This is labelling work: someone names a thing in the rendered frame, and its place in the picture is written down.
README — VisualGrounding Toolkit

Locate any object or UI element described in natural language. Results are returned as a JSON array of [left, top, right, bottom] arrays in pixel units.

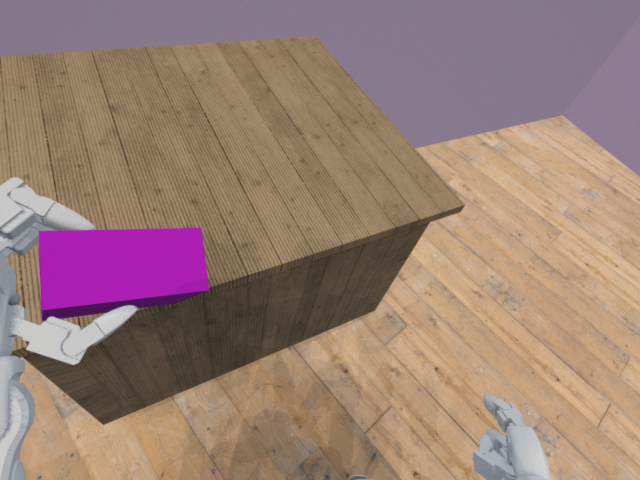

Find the right robot hand
[[473, 394, 552, 480]]

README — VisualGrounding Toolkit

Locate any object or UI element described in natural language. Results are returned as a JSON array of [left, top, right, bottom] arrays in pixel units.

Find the sponge
[[39, 228, 209, 321]]

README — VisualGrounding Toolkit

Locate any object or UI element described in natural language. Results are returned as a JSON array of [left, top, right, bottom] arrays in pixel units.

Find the left robot hand
[[0, 177, 138, 365]]

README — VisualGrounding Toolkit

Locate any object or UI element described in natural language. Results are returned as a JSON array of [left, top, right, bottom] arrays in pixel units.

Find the robot left forearm
[[0, 356, 35, 480]]

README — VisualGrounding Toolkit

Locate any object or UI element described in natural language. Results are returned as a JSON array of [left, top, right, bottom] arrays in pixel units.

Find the table
[[0, 36, 465, 425]]

